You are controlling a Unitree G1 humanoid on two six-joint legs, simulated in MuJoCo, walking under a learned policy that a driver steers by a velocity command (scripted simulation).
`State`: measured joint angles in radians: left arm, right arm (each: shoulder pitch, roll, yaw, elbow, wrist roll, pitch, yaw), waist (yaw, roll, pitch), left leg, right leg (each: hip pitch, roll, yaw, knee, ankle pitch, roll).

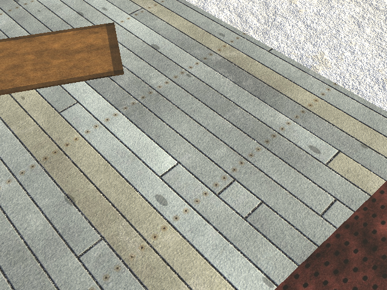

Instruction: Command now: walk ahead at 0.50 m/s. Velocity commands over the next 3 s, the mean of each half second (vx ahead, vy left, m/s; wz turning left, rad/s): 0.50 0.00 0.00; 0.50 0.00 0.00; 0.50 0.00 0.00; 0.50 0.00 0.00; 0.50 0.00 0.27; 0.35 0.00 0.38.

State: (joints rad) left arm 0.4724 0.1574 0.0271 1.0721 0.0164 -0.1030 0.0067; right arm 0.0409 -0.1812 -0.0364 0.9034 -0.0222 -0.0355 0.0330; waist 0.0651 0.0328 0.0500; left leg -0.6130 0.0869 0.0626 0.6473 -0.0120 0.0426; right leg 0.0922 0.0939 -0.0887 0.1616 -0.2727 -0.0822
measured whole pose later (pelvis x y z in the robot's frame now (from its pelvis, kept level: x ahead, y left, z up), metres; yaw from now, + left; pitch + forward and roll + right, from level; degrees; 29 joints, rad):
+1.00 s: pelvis +0.55 -0.03 +0.01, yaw +0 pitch +0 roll -1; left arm 0.43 0.18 0.04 1.05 0.01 -0.10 0.00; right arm 0.14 -0.22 -0.06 0.93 -0.03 -0.03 0.03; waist 0.03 0.04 0.03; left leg -0.63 0.12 0.01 0.90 -0.10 0.02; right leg -0.03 0.09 -0.10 0.21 -0.19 -0.09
